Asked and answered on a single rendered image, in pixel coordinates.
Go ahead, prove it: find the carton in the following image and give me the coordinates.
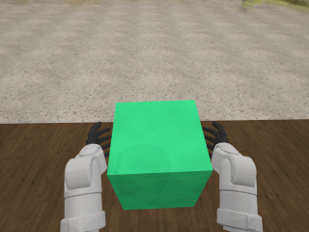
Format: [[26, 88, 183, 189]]
[[106, 100, 213, 211]]

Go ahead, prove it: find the robot left forearm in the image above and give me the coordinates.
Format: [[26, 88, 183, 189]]
[[60, 143, 107, 232]]

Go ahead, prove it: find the robot right forearm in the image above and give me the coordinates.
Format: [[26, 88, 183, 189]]
[[211, 142, 264, 232]]

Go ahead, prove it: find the robot right hand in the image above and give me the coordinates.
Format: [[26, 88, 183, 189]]
[[202, 121, 229, 158]]

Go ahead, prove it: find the robot left hand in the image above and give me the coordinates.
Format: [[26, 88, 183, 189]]
[[86, 121, 112, 158]]

